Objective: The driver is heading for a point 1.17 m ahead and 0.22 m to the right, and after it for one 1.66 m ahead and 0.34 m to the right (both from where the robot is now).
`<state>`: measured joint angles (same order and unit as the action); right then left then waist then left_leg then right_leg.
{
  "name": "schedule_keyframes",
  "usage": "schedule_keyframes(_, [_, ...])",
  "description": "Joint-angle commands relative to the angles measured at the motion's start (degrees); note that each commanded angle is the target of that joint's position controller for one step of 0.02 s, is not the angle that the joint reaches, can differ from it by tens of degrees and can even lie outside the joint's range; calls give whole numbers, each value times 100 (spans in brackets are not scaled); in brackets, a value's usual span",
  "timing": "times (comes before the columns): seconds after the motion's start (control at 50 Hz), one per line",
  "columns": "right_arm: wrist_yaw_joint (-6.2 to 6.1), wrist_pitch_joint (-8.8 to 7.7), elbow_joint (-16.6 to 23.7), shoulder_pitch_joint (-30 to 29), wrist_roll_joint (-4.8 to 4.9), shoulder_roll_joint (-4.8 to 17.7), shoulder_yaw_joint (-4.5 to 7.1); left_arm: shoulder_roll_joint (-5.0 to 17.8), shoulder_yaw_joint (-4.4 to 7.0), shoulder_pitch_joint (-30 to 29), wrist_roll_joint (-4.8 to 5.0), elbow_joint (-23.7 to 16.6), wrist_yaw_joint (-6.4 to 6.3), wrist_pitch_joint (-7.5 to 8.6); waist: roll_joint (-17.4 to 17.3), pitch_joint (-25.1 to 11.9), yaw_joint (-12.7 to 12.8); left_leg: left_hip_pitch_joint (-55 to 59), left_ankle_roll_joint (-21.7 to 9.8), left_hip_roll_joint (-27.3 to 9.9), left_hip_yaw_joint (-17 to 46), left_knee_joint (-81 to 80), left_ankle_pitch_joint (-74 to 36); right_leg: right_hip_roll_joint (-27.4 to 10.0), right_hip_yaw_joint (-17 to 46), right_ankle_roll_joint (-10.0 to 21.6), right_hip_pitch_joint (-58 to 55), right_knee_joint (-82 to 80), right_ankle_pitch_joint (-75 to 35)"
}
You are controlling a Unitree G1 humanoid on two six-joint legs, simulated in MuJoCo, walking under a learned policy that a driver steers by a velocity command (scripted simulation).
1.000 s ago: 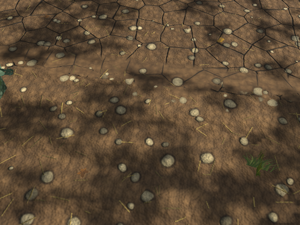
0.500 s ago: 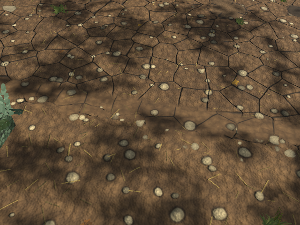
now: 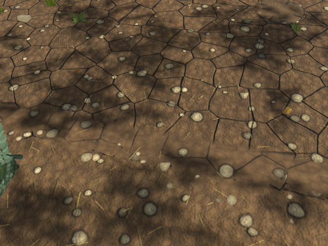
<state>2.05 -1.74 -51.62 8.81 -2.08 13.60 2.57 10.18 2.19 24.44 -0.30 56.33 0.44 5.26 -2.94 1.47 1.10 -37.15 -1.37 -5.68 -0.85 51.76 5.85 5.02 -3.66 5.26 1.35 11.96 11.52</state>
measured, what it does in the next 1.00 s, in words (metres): walks ahead: left foot, then right foot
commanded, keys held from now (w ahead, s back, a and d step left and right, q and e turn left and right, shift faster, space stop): w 1.00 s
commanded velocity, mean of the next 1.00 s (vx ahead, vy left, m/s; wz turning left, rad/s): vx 0.50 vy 0.00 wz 0.00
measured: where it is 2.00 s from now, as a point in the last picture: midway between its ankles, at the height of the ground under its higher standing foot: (178, 139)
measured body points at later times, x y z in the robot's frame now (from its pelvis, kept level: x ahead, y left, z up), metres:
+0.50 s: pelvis +0.27 +0.05 +0.00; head +0.28 +0.06 +0.45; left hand +0.37 +0.30 -0.14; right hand +0.25 -0.21 -0.14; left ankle +0.25 +0.10 -0.75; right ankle +0.34 -0.12 -0.67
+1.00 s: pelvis +0.54 -0.02 +0.00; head +0.56 -0.03 +0.45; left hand +0.57 +0.24 -0.14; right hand +0.60 -0.27 -0.15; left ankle +0.54 +0.13 -0.67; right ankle +0.56 -0.07 -0.75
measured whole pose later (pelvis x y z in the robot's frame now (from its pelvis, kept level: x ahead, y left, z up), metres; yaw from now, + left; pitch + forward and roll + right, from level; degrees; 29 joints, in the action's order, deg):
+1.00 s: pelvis +0.54 -0.02 +0.00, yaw +0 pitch -1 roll +0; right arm 1.1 -2.9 -55.6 14.0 -1.9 13.3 2.9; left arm 12.4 2.9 17.9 -0.7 56.7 0.3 4.8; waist -1.9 2.6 -0.1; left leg -28.2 -3.5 -3.6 0.5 62.0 15.3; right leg 3.8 -5.8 5.9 9.5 19.2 9.4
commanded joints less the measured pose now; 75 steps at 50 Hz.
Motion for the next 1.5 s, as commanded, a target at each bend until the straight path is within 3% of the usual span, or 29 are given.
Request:
schedule_keyframes(0.02, [15,-58,461,-664,41,102,-49,747,119,240,2,-168,-31,82,669,335,38,-25,52,142,-286,-882,-528,-1384,655,447,158,-434,-2645])
schedule_keyframes(0.14, [-41,-126,670,-1163,61,237,-55,876,127,455,-78,44,-131,36,692,394,51,362,-309,393,-362,-1919,-216,-1740,637,473,-773,-29,-3633])
schedule_keyframes(0.2, [-157,-218,247,172,43,486,85,1014,153,220,-108,58,-146,-14,699,-326,-547,2069,-657,859,-528,-2423,260,-1623,440,289,-839,1650,-5269])
schedule_keyframes(0.22, [-214,-277,-28,1104,-50,688,175,971,127,162,-64,8,-134,-23,553,-839,-918,3472,-860,523,-194,-2553,72,-1431,294,203,-47,2843,-4402])
schedule_keyframes(0.24, [-278,-299,-116,1905,-198,1249,315,596,26,376,72,-220,-92,-18,-291,-1625,-980,5064,-1304,-1048,1771,-2653,600,-897,-24,28,1512,4802,-1890])
schedule_keyframes(0.26, [-214,-205,-138,1771,-33,1348,372,563,76,796,140,-162,-65,-34,-1106,-2056,-701,5632,-1956,-1947,4126,-3477,683,38,255,-73,2928,6360,1863])
schedule_keyframes(0.28, [-174,-163,-36,1106,129,1052,313,947,170,260,-11,-227,-96,-73,-170,-1130,-515,4878,-1748,-1622,3395,-3595,1086,-428,708,14,3427,6535,1451])
schedule_keyframes(0.3, [-156,-192,38,653,148,681,210,850,154,-179,-36,-344,-58,-37,66,-448,-418,4020,-1593,-1389,2622,-3814,973,-636,706,19,3454,6273,999])
schedule_keyframes(0.34, [-178,-279,-83,474,126,331,98,677,144,-316,-127,-364,-7,-110,97,90,-77,2963,-1177,-853,1662,-4179,296,-965,677,-51,2965,5543,616])
schedule_keyframes(0.4, [-198,-414,-307,814,152,379,87,504,117,-242,-195,-323,98,-276,23,44,88,2730,-1117,-604,1099,-4388,-397,-1030,506,-225,2752,5196,364])
schedule_keyframes(0.46, [-194,-444,-436,1120,172,520,108,569,124,-966,-185,-565,132,-340,47,268,0,2880,-1128,-519,829,-4638,-500,-1192,356,-393,3380,4653,-201])
schedule_keyframes(0.68, [-281,-368,-822,2109,80,535,48,544,10,-2799,-101,-1225,115,-256,-79,477,-475,4371,-997,-627,383,-4218,-2220,-860,-49,-249,3626,2301,-857])
schedule_keyframes(0.74, [-328,-350,-833,1867,51,662,81,666,71,-2304,-99,-1132,63,-178,-165,245,-130,4522,-850,-695,225,-3442,-3907,-530,-176,43,2694,1923,-221])
schedule_keyframes(0.78, [-312,-319,-799,1674,93,674,77,914,215,-630,-177,-577,-40,-81,22,-627,577,3919,-653,-381,-56,-1547,-4066,-385,-158,337,578,1415,-459])
schedule_keyframes(0.8, [-275,-335,-579,1746,225,386,-14,1431,358,334,-332,-390,-113,-42,648,-1381,807,2408,-480,22,-312,254,-2050,-1709,1386,732,-1129,1355,-16])
schedule_keyframes(0.82, [-235,-326,-577,2346,320,53,-38,1817,454,434,-307,-352,-62,-89,1689,-1890,489,708,-334,1100,-230,2057,2477,-3042,4011,1445,-2076,674,-129])
schedule_keyframes(0.84, [-256,-293,-571,1872,161,548,102,1508,401,-100,-81,-405,-18,-148,788,-1324,351,273,-442,741,506,2404,2171,-2719,3841,1272,-1481,465,305])
schedule_keyframes(0.88, [-204,-329,-392,1263,140,375,87,846,218,-953,-57,-512,16,-104,431,-174,19,312,-441,296,408,1874,1292,-2252,2400,917,-2,49,-98])
schedule_keyframes(0.92, [-142,-195,-434,1366,13,208,70,563,122,-986,-40,-369,-18,-36,634,4,-259,804,-317,106,348,1409,1050,-1831,1629,641,672,-199,-662])
schedule_keyframes(1.0, [-47,-40,-284,935,-15,126,68,805,160,-448,-14,-107,-33,94,596,114,-309,497,-108,-7,126,933,610,-1685,1146,692,737,-472,-1197])
schedule_keyframes(1.1, [-21,-33,129,-280,43,136,26,764,114,39,-11,46,-35,72,593,376,-48,-52,77,-68,-106,-394,-291,-1493,779,589,400,-609,-1636])
schedule_keyframes(1.24, [-43,-103,507,-1246,73,151,-39,827,107,587,-91,295,-116,33,686,490,212,54,-144,208,-317,-1701,-338,-1733,621,595,-628,-268,-2593])
schedule_keyframes(1.3, [-88,-186,476,-898,72,275,24,918,133,405,-121,318,-160,6,721,329,-45,858,-403,476,-394,-2075,287,-1817,567,474,-801,433,-4040])
schedule_keyframes(1.34, [-189,-300,-21,693,11,513,164,952,129,178,-83,277,-134,-22,518,-487,-730,2887,-644,661,-400,-2631,105,-1492,394,299,-275,2198,-4419])
schedule_keyframes(1.36, [-271,-356,-206,1745,-145,1001,300,750,58,131,-8,66,-106,-3,-12,-1262,-1046,4481,-923,-572,885,-2689,492,-1164,219,190,953,3861,-2535])
schedule_keyframes(1.38, [-239,-312,-221,1882,-162,1486,424,158,-40,916,215,25,-80,-33,-1320,-1930,-660,5779,-1619,-2140,3474,-3355,843,-116,-21,-22,2915,5808,1820])
schedule_keyframes(1.4, [-200,-240,-107,1390,29,1086,354,851,142,451,31,104,-129,-102,-147,-1427,-610,5078,-1388,-1840,3407,-3613,1395,-446,699,80,3262,6167,1610])
schedule_keyframes(1.44, [-171,-288,14,482,59,435,168,647,150,-128,17,-48,-70,-97,105,-207,-267,3547,-998,-1375,1838,-4072,946,-872,702,78,3155,5764,692])
schedule_keyframes(1.5, [-247,-411,-136,569,106,195,88,437,173,-98,-130,-42,45,-315,-142,39,5,2833,-662,-958,701,-4326,105,-1036,618,-51,2734,5446,368])
Next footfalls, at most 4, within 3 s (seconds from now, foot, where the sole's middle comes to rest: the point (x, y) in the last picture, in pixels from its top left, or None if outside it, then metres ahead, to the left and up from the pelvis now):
0.22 left None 0.29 0.10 -0.78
0.78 right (201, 221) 0.60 -0.08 -0.78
1.34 left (159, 161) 0.89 0.11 -0.78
1.90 right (200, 122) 1.14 -0.11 -0.78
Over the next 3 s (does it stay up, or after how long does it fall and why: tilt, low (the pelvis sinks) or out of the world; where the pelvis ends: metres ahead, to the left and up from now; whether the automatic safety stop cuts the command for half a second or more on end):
stays up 1.23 -0.08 0.00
